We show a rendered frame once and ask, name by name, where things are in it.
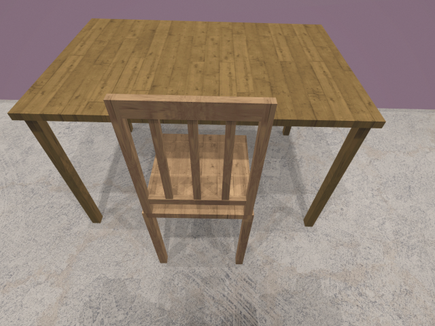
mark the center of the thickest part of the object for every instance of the chair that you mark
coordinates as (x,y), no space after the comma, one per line
(202,176)

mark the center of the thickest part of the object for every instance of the table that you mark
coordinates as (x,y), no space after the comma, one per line
(298,64)

